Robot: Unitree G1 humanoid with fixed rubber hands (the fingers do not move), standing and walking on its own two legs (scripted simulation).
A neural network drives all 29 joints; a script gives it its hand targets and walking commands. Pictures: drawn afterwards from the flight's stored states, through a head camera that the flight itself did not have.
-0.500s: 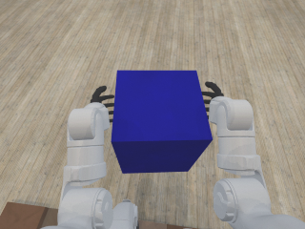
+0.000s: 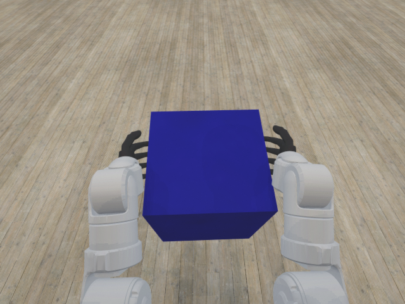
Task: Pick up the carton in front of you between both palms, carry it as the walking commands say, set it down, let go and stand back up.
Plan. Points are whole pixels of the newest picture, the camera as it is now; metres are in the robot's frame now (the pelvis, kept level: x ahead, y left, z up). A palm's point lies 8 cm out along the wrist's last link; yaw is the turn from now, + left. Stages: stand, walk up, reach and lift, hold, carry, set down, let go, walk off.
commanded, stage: carry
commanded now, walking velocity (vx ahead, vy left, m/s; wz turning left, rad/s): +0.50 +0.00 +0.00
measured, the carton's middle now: (205, 182) +0.35 -0.02 +0.03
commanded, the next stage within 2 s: none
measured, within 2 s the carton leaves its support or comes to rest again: neither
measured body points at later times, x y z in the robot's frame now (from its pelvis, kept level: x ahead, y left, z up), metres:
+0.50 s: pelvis +0.28 +0.03 -0.02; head +0.31 +0.04 +0.43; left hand +0.63 +0.19 +0.05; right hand +0.63 -0.10 +0.06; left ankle +0.36 +0.11 -0.74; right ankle +0.14 -0.08 -0.67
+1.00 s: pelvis +0.58 -0.01 +0.00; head +0.56 -0.02 +0.45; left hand +0.87 +0.14 +0.09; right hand +0.89 -0.15 +0.09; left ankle +0.50 +0.10 -0.67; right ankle +0.62 -0.09 -0.74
